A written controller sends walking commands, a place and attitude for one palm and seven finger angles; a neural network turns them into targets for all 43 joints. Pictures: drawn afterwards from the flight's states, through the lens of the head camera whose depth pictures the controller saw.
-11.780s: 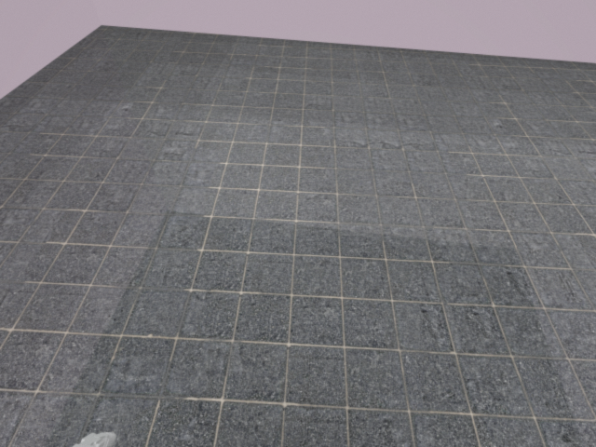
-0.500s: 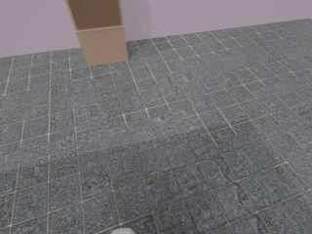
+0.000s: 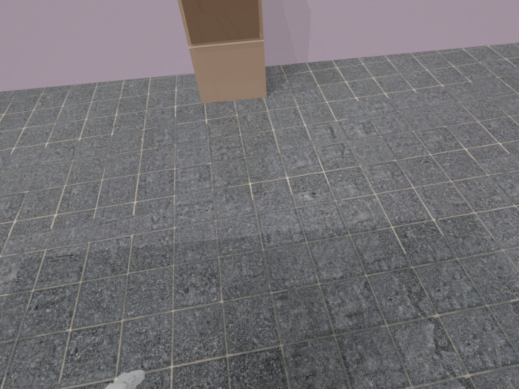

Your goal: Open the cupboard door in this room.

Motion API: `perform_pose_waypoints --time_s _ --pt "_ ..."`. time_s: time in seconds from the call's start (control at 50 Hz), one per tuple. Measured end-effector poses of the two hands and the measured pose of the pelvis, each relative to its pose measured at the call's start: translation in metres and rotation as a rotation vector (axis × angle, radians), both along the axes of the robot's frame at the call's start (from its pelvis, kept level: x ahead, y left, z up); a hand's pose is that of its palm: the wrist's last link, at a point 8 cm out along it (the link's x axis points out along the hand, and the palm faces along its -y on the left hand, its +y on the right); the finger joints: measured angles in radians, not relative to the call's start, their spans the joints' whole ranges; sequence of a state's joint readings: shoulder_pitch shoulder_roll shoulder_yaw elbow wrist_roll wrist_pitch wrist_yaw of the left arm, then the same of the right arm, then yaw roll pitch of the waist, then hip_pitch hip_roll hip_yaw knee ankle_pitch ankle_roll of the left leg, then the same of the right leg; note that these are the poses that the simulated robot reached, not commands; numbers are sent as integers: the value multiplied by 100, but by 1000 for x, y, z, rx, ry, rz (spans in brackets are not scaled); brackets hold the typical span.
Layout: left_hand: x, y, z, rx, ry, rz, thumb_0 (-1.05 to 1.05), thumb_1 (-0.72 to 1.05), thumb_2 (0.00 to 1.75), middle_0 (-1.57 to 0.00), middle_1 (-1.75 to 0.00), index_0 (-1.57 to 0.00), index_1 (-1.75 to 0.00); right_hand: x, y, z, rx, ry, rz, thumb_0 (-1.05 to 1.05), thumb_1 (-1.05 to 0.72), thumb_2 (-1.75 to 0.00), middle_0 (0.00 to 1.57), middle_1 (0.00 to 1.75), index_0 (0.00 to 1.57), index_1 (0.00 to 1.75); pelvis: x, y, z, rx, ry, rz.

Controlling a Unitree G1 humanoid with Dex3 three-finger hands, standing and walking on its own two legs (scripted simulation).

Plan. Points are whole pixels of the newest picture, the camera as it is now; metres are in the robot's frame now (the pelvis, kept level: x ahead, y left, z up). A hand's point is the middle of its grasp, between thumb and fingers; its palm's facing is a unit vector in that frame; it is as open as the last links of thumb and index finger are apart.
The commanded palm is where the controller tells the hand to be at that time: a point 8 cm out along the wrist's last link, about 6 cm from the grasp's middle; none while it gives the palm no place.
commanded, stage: turn or walk to find it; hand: left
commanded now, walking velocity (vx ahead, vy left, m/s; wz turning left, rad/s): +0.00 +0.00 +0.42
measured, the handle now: out of the picture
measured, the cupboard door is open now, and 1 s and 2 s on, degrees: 0 0 0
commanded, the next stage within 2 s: stand and wait in 0.04 s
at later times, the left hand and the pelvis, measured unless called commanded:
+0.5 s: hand out of the picture -0.07 +0.20 -0.17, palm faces +0.19 -0.96 -0.23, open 7.4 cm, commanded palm none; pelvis -0.02 +0.01 +0.01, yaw +7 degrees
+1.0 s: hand out of the picture -0.08 +0.17 -0.15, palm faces +0.32 -0.91 -0.26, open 7.4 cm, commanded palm none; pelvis -0.07 -0.03 +0.01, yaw +18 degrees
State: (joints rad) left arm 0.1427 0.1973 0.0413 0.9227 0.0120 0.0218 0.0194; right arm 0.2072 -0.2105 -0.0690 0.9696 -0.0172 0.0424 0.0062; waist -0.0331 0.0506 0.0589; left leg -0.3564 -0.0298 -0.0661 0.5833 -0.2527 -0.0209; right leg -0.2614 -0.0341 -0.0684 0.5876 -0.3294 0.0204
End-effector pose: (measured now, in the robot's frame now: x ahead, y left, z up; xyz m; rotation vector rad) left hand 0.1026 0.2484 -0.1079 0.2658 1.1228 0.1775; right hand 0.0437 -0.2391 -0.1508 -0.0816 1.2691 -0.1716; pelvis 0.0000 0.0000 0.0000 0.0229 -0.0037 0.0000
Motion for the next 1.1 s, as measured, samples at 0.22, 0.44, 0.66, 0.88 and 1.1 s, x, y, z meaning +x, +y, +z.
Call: perform_pose_waypoints --time_s 0.22,0.44,0.66,0.88,1.1 --pt "-82 -27 6 -24 102 133 0 90 90 -20 -29 -20 -30 16 -30 13 -29 29 103 0 -91 -90 20 30 20 30 -8 -17 15 34 -10 88" --pt "-170 -10 -29 -97 282 257 0 90 90 -20 -29 -20 -30 39 12 19 -70 -21 210 0 -91 -90 20 30 20 30 -21 4 4 -8 -11 116" --pt "-162 -4 -18 -67 196 285 1 91 90 -20 -29 -20 -30 28 20 16 -27 -35 244 -1 -92 -90 21 30 20 30 -39 -6 7 5 -16 174" --pt "-174 -31 0 -31 79 333 0 90 90 -20 -29 -20 -30 17 -23 10 -36 24 298 0 -91 -90 20 30 20 30 -59 -30 10 20 -27 286" --pt "-237 -21 -29 -102 158 413 0 90 90 -20 -29 -21 -30 10 8 19 -87 -7 387 0 -91 -90 20 30 20 30 -81 -10 1 -23 -23 328"
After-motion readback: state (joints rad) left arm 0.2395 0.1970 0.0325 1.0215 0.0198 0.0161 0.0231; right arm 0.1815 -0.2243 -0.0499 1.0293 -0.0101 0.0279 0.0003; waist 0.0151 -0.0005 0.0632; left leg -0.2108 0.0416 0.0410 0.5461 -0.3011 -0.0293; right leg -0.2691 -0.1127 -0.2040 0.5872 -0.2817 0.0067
